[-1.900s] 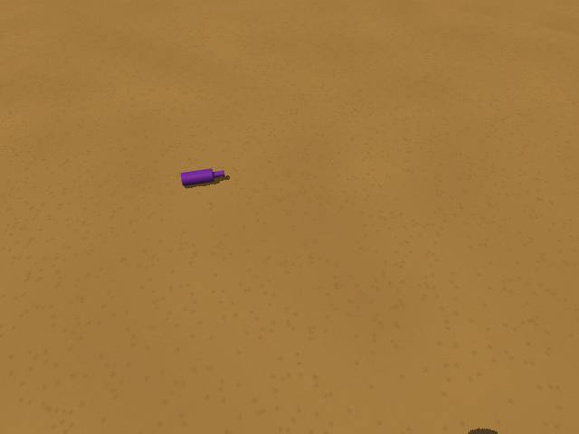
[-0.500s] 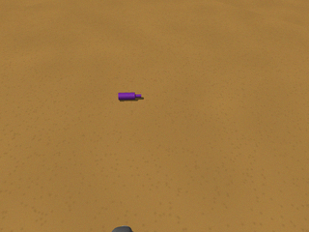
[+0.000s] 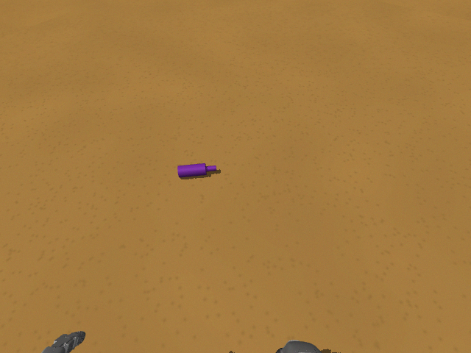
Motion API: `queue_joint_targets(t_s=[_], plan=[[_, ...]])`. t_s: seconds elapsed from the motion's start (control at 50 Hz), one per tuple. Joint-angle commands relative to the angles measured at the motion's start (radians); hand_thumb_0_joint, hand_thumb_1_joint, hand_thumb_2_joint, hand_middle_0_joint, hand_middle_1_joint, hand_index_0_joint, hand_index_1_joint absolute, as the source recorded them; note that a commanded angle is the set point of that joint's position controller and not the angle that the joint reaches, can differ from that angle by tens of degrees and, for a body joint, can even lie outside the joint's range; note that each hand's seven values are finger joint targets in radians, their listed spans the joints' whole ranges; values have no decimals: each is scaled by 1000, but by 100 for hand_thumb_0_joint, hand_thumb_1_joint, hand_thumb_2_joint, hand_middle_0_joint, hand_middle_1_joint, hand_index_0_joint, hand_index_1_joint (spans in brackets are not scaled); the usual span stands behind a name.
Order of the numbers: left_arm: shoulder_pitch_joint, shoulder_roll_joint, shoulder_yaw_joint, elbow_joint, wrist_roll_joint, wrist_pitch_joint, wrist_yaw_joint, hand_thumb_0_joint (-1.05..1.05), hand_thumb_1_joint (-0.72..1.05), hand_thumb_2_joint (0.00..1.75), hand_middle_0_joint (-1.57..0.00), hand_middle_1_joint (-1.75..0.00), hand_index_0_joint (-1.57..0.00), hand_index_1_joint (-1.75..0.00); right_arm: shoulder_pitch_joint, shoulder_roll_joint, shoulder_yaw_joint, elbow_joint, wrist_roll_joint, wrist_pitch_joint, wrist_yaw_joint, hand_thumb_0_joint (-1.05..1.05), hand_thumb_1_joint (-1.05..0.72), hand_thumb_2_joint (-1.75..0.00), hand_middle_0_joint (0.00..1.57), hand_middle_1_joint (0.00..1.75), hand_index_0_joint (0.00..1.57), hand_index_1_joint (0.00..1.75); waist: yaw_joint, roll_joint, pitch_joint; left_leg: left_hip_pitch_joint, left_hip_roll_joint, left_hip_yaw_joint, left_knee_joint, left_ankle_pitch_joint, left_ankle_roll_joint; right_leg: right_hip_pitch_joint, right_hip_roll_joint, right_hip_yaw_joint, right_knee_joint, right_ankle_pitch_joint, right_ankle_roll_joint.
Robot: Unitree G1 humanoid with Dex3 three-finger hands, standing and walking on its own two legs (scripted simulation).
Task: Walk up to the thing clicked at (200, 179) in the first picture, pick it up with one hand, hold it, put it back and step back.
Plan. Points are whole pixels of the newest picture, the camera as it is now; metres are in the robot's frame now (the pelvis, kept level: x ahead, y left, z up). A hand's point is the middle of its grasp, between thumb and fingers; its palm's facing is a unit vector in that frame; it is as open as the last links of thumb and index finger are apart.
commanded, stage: walk up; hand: left
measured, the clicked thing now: (197, 169) +1.12 +0.21 -0.72
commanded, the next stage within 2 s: none
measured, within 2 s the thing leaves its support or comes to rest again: neither
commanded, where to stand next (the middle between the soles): +0.74 -0.04 m, yaw +3 degrees
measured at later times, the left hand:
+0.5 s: hand (107, 319) +0.22 +0.28 -0.16, palm faces +0.00 -0.95 -0.31, open 7.4 cm
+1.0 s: hand (152, 195) +0.49 +0.21 -0.10, palm faces +0.02 -0.91 -0.42, open 7.4 cm
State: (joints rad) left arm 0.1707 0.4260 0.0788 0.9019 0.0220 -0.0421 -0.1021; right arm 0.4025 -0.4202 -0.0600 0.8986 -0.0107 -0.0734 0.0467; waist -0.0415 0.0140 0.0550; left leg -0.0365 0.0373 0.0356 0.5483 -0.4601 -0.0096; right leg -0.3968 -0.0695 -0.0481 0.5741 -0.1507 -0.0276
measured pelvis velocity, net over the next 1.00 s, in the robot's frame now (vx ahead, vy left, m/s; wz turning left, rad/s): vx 0.41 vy -0.07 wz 0.03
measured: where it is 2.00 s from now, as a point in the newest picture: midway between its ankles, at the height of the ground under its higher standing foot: (252, 236)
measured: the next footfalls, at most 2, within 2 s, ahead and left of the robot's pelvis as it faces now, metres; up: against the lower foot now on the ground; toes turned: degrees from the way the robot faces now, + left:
left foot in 0.38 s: +0.33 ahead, +0.11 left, +0.00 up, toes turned +8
right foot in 0.84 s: +0.49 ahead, -0.17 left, +0.00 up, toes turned -4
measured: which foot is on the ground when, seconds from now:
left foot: down 0.00-0.02, up 0.04-0.36, down 0.38-0.86, up 0.88-1.00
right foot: down 0.00-0.40, up 0.42-0.82, down 0.84-1.00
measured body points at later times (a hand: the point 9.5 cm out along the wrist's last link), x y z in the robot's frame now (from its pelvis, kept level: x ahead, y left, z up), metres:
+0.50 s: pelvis +0.22 +0.01 +0.00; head +0.23 +0.04 +0.45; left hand +0.23 +0.33 -0.14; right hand +0.34 -0.31 -0.08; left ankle +0.29 +0.11 -0.72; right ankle +0.16 -0.13 -0.66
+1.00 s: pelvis +0.41 -0.07 +0.01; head +0.42 -0.10 +0.46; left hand +0.49 +0.25 -0.07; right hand +0.46 -0.39 -0.13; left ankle +0.37 +0.08 -0.66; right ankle +0.45 -0.17 -0.72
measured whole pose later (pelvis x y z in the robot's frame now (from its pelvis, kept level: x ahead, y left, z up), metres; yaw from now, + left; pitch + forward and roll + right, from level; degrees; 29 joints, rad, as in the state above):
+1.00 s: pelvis +0.41 -0.07 +0.01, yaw +2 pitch -3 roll +1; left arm 0.25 0.39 0.05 0.84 0.00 -0.08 -0.05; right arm 0.32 -0.44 -0.04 0.90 0.01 -0.04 0.03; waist 0.00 0.07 0.08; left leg -0.39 0.03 -0.02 1.07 -0.38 0.03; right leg -0.28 -0.03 -0.09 0.58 -0.24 -0.04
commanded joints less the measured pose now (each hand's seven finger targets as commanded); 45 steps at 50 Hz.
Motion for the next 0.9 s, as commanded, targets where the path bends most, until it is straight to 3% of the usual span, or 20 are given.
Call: queue_joint_targets(t_s=[0.0,0.04,0.12,0.2,0.26,0.3,0.34,0.36,0.38,0.4,0.5,0.54,0.6,0.72,0.76,0.8,0.82,0.84,0.86,0.88], plan=[[262,356,101,-48,-10,-52,46,0,90,90,-20,-30,-20,-30,-23,-179,-36,-140,17,-32,-35,0,-90,-90,20,30,20,30,169,-310,-171,-645,-91,-25,655,-54,59,610,-370,667,-314,-267,-219],[166,299,83,-77,-30,-47,54,0,90,90,-20,-30,-20,-30,-73,-232,-48,-102,19,-28,-37,0,-90,-90,20,30,20,30,130,-121,-56,-620,-1,-144,713,31,60,435,-323,488,-280,-77,-253],[84,232,53,-115,-22,-57,58,0,90,90,-20,-30,-20,-30,-21,-195,-49,-64,6,-12,-5,0,-90,-90,20,30,20,30,55,-192,16,-504,47,-76,494,142,35,215,-181,184,-306,27,-198],[91,245,57,-151,-6,-63,52,0,90,90,-20,-30,-20,-30,-120,-170,-53,-99,-7,-9,18,0,-90,-90,20,30,20,30,74,-173,36,-457,68,-13,233,203,6,147,-189,119,-340,-106,-217],[131,250,52,-151,-8,-57,45,0,90,90,-20,-30,-20,-30,-177,-158,-55,-118,-7,-20,20,0,-90,-90,20,30,20,30,94,-147,-1,-371,38,35,95,303,14,174,-171,88,-277,-31,-187],[115,257,49,-157,-11,-49,43,0,90,90,-20,-30,-20,-30,-153,-159,-61,-109,-4,-27,18,0,-90,-90,20,30,20,30,64,-113,-18,-254,14,62,39,323,22,132,-170,72,-223,-60,-173],[115,222,29,-169,-6,-45,45,0,90,90,-20,-30,-20,-30,-32,-208,-84,-70,-8,-34,5,0,-90,-90,20,30,20,30,-16,6,-85,2,-28,65,11,262,56,23,-124,22,2,40,-134],[158,161,8,-173,-12,-42,50,0,90,90,-20,-30,-20,-30,88,-274,-104,-48,-24,-40,-8,0,-90,-90,20,30,20,30,-73,198,-151,146,79,-104,-96,86,102,-77,-49,-32,311,5,-94],[214,105,-3,-180,-26,-36,52,0,90,90,-20,-30,-20,-30,115,-360,-122,-83,-29,-47,-21,0,-90,-90,20,30,20,30,-59,333,-192,272,376,-646,-241,-78,188,-329,107,-6,550,-380,-31],[186,241,26,-150,-16,-23,71,0,90,90,-20,-30,-20,-30,73,-377,-127,-102,16,-43,-23,0,-90,-90,20,30,20,30,-65,141,-169,137,429,-742,-309,-163,247,-296,57,135,618,-395,-40],[255,217,29,-68,-14,-19,54,0,90,90,-20,-30,-20,-30,-87,-246,-70,-128,16,-47,-24,0,-90,-90,20,30,20,30,42,110,-20,-140,256,-225,-290,214,200,-161,-35,124,497,-193,3],[235,200,29,-75,-8,-13,41,0,90,90,-20,-30,-20,-30,-74,-257,-73,-138,11,-52,-23,0,-90,-90,20,30,20,30,38,133,-22,-133,247,-174,-298,254,215,-159,-44,98,426,-160,23],[166,189,32,-95,-2,-5,23,0,90,90,-20,-30,-20,-30,-82,-277,-78,-145,9,-53,-18,0,-90,-90,20,30,20,30,24,141,19,-168,244,-147,-339,97,235,-170,-63,56,301,-105,35],[50,178,40,-108,-3,-17,7,0,90,90,-20,-30,-20,-30,-77,-284,-78,-141,8,-43,-14,0,-90,-90,20,30,20,30,12,115,38,-207,213,-99,-302,53,199,-49,-35,6,76,-11,14],[64,180,46,-97,-2,-24,8,0,90,90,-20,-30,-20,-30,-94,-291,-80,-147,8,-36,-14,0,-90,-90,20,30,20,30,35,103,18,-244,231,-103,-251,68,197,55,-11,-15,44,-44,2],[179,206,61,-63,1,-37,22,0,90,90,-20,-30,-20,-30,-112,-257,-64,-150,-1,-28,-19,0,-90,-90,20,30,20,30,107,19,-38,-298,190,-56,-37,163,161,254,13,-10,-8,-96,-10],[267,249,80,-40,3,-51,36,0,90,90,-20,-30,-20,-30,-45,-186,-38,-145,0,-27,-19,0,-90,-90,20,30,20,30,140,-172,-113,-348,102,24,253,240,126,404,-27,90,-128,-217,-29],[302,329,97,-54,4,-62,52,0,90,90,-20,-30,-20,-30,1,-91,-3,-168,7,-27,-19,0,-90,-90,20,30,20,30,135,-405,-127,-545,-11,50,515,-27,60,487,-262,468,-262,-301,-85],[280,363,93,-61,-9,-57,54,0,90,90,-20,-30,-20,-30,-56,-199,-31,-149,8,-16,-32,0,-90,-90,20,30,20,30,152,-309,-81,-660,-35,-19,611,-74,48,453,-353,672,-341,-325,-191],[248,339,86,-79,-26,-52,60,0,90,90,-20,-30,-20,-30,-77,-236,-39,-128,12,-11,-37,0,-90,-90,20,30,20,30,136,-175,-21,-647,0,-118,648,-17,45,375,-345,602,-327,-229,-192]])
